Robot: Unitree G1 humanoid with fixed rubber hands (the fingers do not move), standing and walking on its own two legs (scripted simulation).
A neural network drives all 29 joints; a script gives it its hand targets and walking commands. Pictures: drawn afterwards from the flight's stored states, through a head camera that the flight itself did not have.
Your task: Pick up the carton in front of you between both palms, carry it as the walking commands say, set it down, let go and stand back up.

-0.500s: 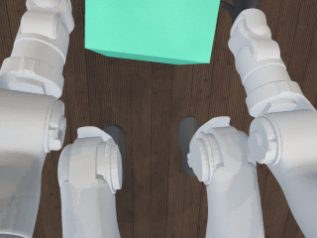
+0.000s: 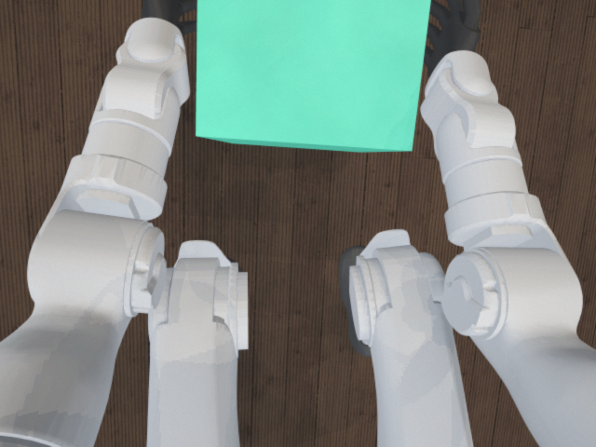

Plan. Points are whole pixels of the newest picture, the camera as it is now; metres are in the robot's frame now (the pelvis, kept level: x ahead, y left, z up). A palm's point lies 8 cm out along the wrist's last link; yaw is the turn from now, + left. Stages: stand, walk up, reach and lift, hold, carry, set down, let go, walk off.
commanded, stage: reach and lift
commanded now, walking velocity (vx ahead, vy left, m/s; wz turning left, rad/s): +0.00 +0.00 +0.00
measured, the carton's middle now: (305, 64) +0.52 -0.01 -0.22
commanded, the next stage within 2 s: none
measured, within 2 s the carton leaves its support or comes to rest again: neither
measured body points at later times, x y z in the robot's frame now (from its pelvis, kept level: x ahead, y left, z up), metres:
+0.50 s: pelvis -0.01 -0.01 +0.11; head +0.25 +0.02 +0.48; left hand +0.51 +0.15 +0.04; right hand +0.49 -0.15 +0.04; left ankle +0.10 +0.12 -0.34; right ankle +0.12 -0.14 -0.34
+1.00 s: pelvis +0.04 +0.00 +0.25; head +0.20 +0.01 +0.67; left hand +0.46 +0.16 +0.20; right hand +0.45 -0.15 +0.20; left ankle +0.10 +0.12 -0.34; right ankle +0.12 -0.14 -0.34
